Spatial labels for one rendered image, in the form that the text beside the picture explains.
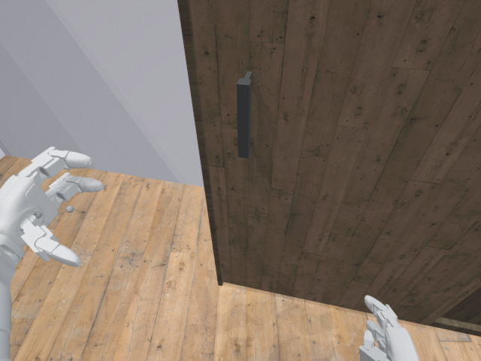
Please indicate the robot left hand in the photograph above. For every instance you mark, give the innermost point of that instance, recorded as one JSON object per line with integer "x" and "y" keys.
{"x": 21, "y": 196}

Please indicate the wardrobe door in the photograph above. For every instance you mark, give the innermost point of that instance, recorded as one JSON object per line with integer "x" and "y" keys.
{"x": 468, "y": 310}
{"x": 364, "y": 173}

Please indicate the handle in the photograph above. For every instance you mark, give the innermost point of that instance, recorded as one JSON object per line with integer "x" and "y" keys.
{"x": 244, "y": 89}

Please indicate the robot left forearm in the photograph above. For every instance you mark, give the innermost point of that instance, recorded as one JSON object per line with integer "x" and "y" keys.
{"x": 11, "y": 252}

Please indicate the robot right hand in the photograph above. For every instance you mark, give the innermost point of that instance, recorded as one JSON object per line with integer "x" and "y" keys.
{"x": 394, "y": 341}

